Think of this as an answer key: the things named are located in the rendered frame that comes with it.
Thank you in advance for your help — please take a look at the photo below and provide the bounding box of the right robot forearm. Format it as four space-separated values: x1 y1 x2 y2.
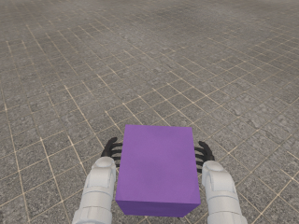
201 161 248 224

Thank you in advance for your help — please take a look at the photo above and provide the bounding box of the right robot hand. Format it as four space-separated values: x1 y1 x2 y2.
194 141 215 174

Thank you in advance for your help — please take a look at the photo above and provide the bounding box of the left robot hand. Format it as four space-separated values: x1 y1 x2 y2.
100 136 123 167

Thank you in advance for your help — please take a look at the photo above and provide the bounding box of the left robot forearm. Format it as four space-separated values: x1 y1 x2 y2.
72 156 117 224

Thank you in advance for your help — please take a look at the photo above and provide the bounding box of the carton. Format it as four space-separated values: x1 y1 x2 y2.
115 124 201 217

